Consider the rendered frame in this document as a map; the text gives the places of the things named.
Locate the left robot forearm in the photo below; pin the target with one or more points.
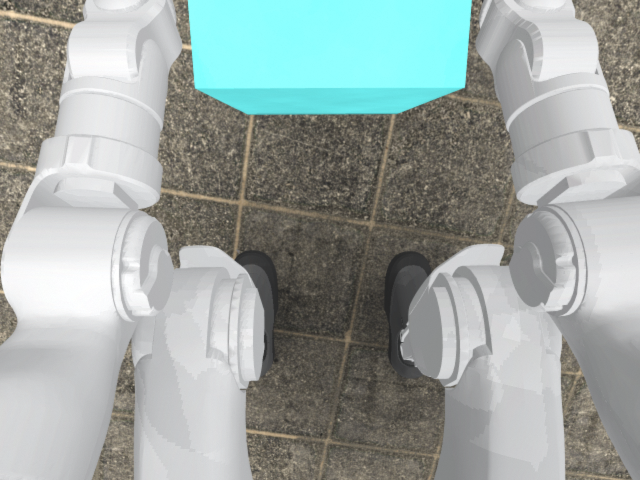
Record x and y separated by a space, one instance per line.
112 103

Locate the right robot upper arm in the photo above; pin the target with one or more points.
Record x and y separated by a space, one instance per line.
580 263

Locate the left robot upper arm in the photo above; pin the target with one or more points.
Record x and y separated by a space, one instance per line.
79 280

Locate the carton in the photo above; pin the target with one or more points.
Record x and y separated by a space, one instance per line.
301 57

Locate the robot left thigh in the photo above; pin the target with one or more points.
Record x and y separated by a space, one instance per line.
190 414

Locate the right robot forearm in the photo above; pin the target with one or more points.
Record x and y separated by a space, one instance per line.
555 102

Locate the robot right shin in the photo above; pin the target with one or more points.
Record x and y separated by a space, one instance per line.
474 255

